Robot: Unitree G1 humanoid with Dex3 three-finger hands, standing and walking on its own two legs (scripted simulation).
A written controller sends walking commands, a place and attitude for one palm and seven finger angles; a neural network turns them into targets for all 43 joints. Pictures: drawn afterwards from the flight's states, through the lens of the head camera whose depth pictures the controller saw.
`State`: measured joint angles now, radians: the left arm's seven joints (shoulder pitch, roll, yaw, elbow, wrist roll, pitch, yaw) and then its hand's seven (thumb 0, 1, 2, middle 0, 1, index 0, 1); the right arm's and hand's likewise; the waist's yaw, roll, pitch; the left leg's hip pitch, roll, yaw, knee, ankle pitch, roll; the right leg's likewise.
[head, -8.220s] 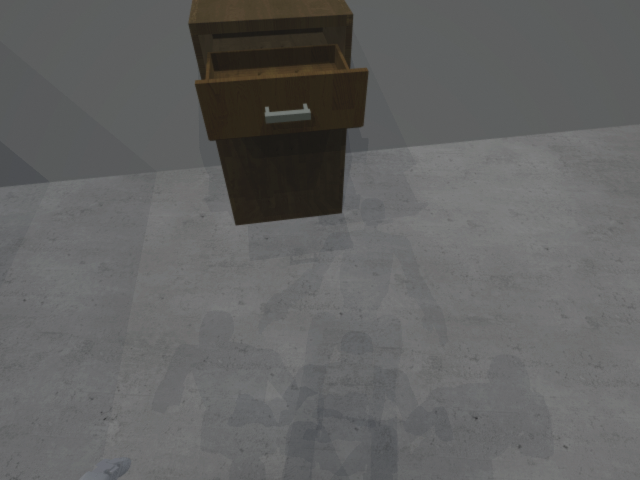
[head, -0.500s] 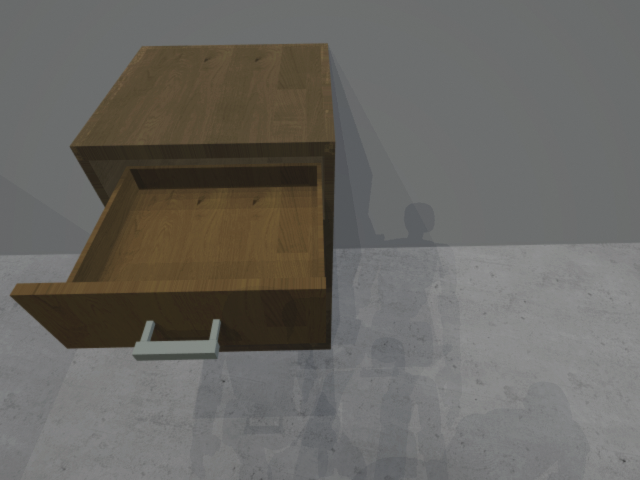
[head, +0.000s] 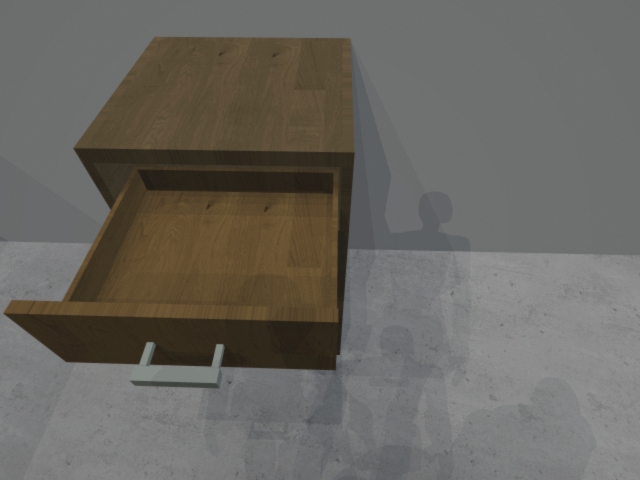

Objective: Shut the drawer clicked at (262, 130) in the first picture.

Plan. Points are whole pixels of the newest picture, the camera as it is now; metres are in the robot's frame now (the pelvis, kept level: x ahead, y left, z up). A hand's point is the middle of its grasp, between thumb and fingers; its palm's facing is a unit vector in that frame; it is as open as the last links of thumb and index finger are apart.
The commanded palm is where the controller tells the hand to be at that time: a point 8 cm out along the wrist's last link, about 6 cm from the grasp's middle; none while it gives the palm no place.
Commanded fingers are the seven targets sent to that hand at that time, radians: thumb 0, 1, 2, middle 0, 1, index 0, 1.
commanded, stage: come to a stop and stand still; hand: left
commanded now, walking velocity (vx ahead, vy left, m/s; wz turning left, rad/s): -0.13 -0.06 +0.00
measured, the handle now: (180, 363) +0.27 +0.22 -0.05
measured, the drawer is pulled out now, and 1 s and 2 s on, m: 0.30 0.30 0.29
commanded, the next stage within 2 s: look again from close up in 0.60 s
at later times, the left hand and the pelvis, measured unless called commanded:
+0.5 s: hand out of the picture -0.03 +0.14 -0.17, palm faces +0.02 -0.98 -0.22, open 7.4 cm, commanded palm none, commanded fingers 0.00 0.90 0.90 -0.20 -0.30 -0.20 -0.30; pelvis -0.03 -0.03 +0.00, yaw +0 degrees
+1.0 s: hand out of the picture -0.01 +0.17 -0.18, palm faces +0.01 -0.98 -0.19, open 7.4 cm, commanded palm none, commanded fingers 0.00 0.90 0.90 -0.20 -0.30 -0.20 -0.30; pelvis -0.01 +0.00 +0.00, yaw -1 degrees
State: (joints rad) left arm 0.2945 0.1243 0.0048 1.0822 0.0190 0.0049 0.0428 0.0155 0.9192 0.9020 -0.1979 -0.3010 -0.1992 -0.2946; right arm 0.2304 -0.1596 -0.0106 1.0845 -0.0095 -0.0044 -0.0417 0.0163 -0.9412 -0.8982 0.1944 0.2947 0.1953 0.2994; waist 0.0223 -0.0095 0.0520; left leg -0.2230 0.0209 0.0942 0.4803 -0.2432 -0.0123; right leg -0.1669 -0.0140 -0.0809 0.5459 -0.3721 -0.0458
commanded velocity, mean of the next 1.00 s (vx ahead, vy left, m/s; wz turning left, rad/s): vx -0.01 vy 0.00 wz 0.00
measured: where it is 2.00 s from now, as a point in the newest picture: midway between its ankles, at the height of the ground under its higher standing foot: outside the picture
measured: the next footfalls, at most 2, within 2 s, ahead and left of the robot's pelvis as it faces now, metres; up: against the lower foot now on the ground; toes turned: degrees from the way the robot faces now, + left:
none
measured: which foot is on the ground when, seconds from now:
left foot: down 0.00-1.00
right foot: down 0.00-1.00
